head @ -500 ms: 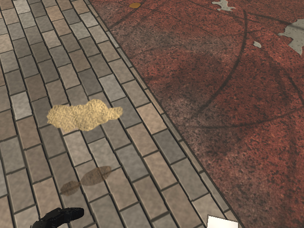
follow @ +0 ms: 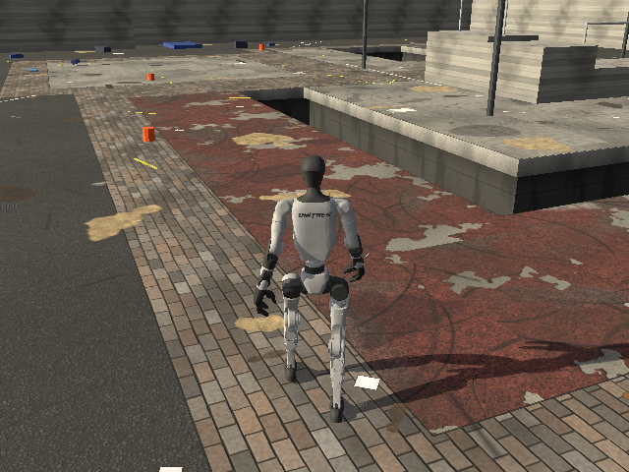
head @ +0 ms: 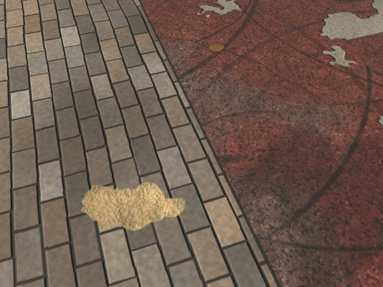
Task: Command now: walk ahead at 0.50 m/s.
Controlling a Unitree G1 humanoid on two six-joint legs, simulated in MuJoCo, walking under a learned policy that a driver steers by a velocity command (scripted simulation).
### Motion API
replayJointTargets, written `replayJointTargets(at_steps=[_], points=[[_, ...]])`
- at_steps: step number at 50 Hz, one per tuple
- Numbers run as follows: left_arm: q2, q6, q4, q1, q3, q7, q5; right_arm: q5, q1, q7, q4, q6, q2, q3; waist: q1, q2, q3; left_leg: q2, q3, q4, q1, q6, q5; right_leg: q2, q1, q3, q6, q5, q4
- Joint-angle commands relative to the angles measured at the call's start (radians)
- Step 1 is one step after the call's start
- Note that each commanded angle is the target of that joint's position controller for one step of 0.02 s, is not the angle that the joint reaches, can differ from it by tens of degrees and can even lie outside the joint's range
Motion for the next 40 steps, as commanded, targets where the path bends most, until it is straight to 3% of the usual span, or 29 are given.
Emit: replayJointTargets(at_steps=[1,2,3,4,5,6,7,8,9,11,13,16,18,20,23,26,27,28,29,30,31,32,33,35,37,40], points=[[0.178,0.011,-0.033,-0.013,0.038,0.007,-0.003,0.002,0.039,0.009,-0.048,-0.023,-0.135,-0.039,-0.106,-0.123,-0.006,-0.051,0.039,-0.042,0.14,0.048,-0.086,-0.289,0.008,0.099,-0.134,0.715,0.137],[0.153,0.015,-0.041,-0.025,0.028,0.007,0.0,-0.002,0.214,0.003,0.007,-0.023,-0.185,-0.066,-0.182,-0.106,-0.112,-0.068,0.048,-0.038,0.379,0.079,-0.069,-0.232,-0.06,0.058,-0.106,0.787,0.339],[0.116,0.014,-0.067,-0.006,0.01,0.006,0.02,-0.015,0.401,-0.007,0.045,-0.02,-0.267,-0.088,-0.228,0.02,-0.271,0.13,-0.184,-0.013,0.697,0.147,-0.069,-0.166,-0.278,0.007,-0.069,0.5,0.672],[-0.022,-0.011,-0.064,0.117,-0.026,-0.007,0.013,-0.016,0.444,0.002,0.069,-0.015,-0.31,-0.094,-0.149,0.29,-0.384,0.325,-0.674,-0.158,0.999,0.301,-0.284,0.028,-0.672,0.058,-0.013,-0.188,0.991],[0.09,-0.035,-0.061,0.04,-0.003,-0.011,-0.012,-0.01,0.423,0.003,0.059,-0.018,-0.209,-0.064,-0.186,0.178,-0.345,0.295,-0.711,-0.225,0.976,0.258,-0.377,-0.019,-0.784,0.189,-0.036,-0.234,1.105],[0.138,-0.05,-0.093,-0.057,0.01,-0.013,-0.033,-0.008,0.334,-0.001,0.041,-0.022,-0.168,-0.052,-0.174,0.132,-0.21,0.267,-0.556,-0.235,0.853,0.213,-0.317,-0.069,-0.846,0.168,-0.053,-0.144,1.115],[0.136,-0.053,-0.103,-0.107,0.011,-0.005,-0.029,-0.015,0.25,-0.001,0.02,-0.023,-0.148,-0.042,-0.142,0.039,-0.137,0.235,-0.439,-0.257,0.703,0.195,-0.193,-0.124,-0.807,0.14,-0.054,-0.048,1.074],[0.13,-0.048,-0.105,-0.13,0.018,0.001,-0.013,-0.026,0.203,0.001,0.015,-0.025,-0.123,-0.036,-0.114,0.012,-0.084,0.205,-0.357,-0.285,0.578,0.19,-0.105,-0.156,-0.763,0.133,-0.05,0.009,1.016],[0.114,-0.034,-0.102,-0.109,0.022,0.002,-0.008,-0.036,0.188,0.004,0.019,-0.028,-0.097,-0.027,-0.081,0.031,-0.072,0.177,-0.299,-0.313,0.506,0.18,-0.069,-0.183,-0.7,0.141,-0.051,0.046,0.979],[0.075,-0.011,-0.096,-0.084,0.02,0.004,-0.008,-0.03,0.208,0.003,0.035,-0.03,-0.098,-0.027,-0.059,0.041,-0.05,0.156,-0.236,-0.361,0.447,0.19,-0.041,-0.196,-0.667,0.13,-0.041,0.065,0.913],[0.072,0.001,-0.116,-0.137,0.021,0.006,0.0,-0.027,0.239,-0.009,0.048,-0.031,-0.133,-0.035,-0.059,0.025,-0.013,0.158,-0.197,-0.396,0.43,0.2,-0.001,-0.205,-0.719,0.121,-0.02,0.126,0.83],[0.07,0.001,-0.153,-0.242,0.022,0.003,0.01,-0.023,0.284,-0.028,0.062,-0.022,-0.147,-0.037,-0.081,0.013,0.016,0.143,-0.143,-0.416,0.459,0.187,0.029,-0.201,-0.789,0.111,0.006,0.281,0.659],[0.056,-0.006,-0.174,-0.311,0.017,0.0,0.015,-0.022,0.298,-0.033,0.067,-0.014,-0.139,-0.031,-0.091,0.017,0.04,0.097,-0.078,-0.389,0.426,0.159,0.208,-0.163,-0.725,0.081,0.015,0.369,0.508],[0.042,-0.012,-0.19,-0.373,0.009,-0.006,0.016,-0.019,0.335,-0.037,0.081,-0.004,-0.149,-0.033,-0.112,0.025,0.034,0.065,-0.039,-0.346,0.415,0.136,0.301,-0.109,-0.635,0.047,0.02,0.434,0.391],[0.062,-0.015,-0.215,-0.428,0.009,-0.013,0.011,-0.009,0.362,-0.044,0.091,0.017,-0.166,-0.04,-0.124,0.056,0.025,0.086,-0.08,-0.257,0.485,0.126,0.318,-0.071,-0.608,0.066,0.014,0.431,0.31],[0.13,-0.025,-0.202,-0.338,0.03,-0.013,0.02,0.001,0.31,-0.058,0.069,0.032,-0.176,-0.052,-0.061,0.083,-0.028,0.103,-0.157,-0.119,0.545,0.085,0.304,-0.061,-0.499,0.098,-0.021,0.391,0.22],[0.163,-0.03,-0.172,-0.244,0.044,-0.007,0.029,0.0,0.286,-0.059,0.051,0.035,-0.164,-0.05,-0.018,0.059,-0.08,0.051,-0.143,-0.009,0.519,0.054,0.299,-0.065,-0.358,0.085,-0.041,0.501,0.168],[0.229,-0.034,-0.159,-0.134,0.058,0.002,0.051,-0.014,0.283,-0.058,0.012,0.033,-0.12,-0.036,0.004,-0.042,-0.219,-0.027,-0.102,0.215,0.376,0.012,0.063,-0.21,-0.089,0.189,-0.092,0.861,0.246],[0.266,-0.018,-0.169,-0.113,0.058,0.008,0.056,-0.023,0.451,-0.056,0.026,0.031,-0.011,-0.01,-0.059,-0.295,-0.358,-0.168,-0.031,0.566,0.059,-0.056,-0.693,-0.497,0.236,0.444,-0.254,1.227,0.316],[0.216,-0.003,-0.195,-0.112,0.044,0.002,0.034,-0.001,0.511,-0.053,0.034,0.032,-0.084,-0.02,-0.044,-0.3,-0.484,-0.136,-0.13,0.731,0.018,-0.063,-0.784,-0.525,0.229,0.559,-0.304,0.997,0.255],[0.162,0.007,-0.216,-0.182,0.031,0.004,0.026,0.017,0.428,-0.056,0.02,0.046,-0.153,-0.043,-0.043,-0.205,-0.373,-0.088,-0.114,0.777,-0.053,-0.072,-0.702,-0.468,0.121,0.467,-0.27,0.763,0.206],[0.135,0.016,-0.224,-0.241,0.021,0.012,0.023,0.015,0.358,-0.065,-0.001,0.065,-0.156,-0.048,-0.054,-0.15,-0.263,-0.052,-0.078,0.756,-0.082,-0.084,-0.626,-0.414,-0.007,0.38,-0.23,0.581,0.162],[0.117,0.023,-0.226,-0.286,0.014,0.016,0.028,0.006,0.33,-0.075,-0.007,0.089,-0.155,-0.056,-0.07,-0.133,-0.186,-0.021,-0.073,0.734,-0.061,-0.094,-0.573,-0.381,-0.142,0.319,-0.216,0.447,0.117],[0.127,0.031,-0.223,-0.338,0.018,0.02,0.051,-0.001,0.341,-0.083,-0.027,0.126,-0.125,-0.061,-0.105,-0.176,-0.113,-0.009,-0.045,0.688,0.058,-0.096,-0.495,-0.337,-0.353,0.218,-0.209,0.286,0.032],[0.137,0.031,-0.218,-0.347,0.023,0.028,0.053,-0.002,0.338,-0.084,-0.051,0.135,-0.105,-0.062,-0.113,-0.18,-0.096,-0.007,-0.024,0.619,0.082,-0.09,-0.455,-0.337,-0.391,0.158,-0.226,0.267,-0.005],[0.163,0.037,-0.215,-0.354,0.032,0.042,0.041,-0.008,0.284,-0.073,-0.09,0.138,-0.105,-0.06,-0.104,-0.16,-0.117,0.014,-0.016,0.484,0.105,-0.082,-0.383,-0.362,-0.359,0.109,-0.235,0.266,-0.019]])
Keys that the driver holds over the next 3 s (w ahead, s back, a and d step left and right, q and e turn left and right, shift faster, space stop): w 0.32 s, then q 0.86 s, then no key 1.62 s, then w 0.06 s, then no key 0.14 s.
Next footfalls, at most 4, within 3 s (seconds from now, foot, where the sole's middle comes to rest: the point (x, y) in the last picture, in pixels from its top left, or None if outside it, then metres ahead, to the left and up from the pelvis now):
0.04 left None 0.22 0.13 -0.77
0.56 right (239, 284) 0.50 -0.09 -0.77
1.00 left None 0.35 0.14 -0.77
1.44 right None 0.48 -0.07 -0.77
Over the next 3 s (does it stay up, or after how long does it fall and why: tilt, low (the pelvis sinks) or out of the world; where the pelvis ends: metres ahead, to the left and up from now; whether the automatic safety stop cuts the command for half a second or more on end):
stays up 0.40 0.03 0.00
